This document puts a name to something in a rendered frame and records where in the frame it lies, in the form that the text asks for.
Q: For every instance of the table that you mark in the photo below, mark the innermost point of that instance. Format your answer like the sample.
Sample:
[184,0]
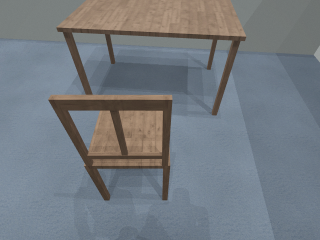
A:
[192,19]

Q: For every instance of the chair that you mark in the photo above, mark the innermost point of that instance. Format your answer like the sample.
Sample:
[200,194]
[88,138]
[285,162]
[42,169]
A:
[131,132]

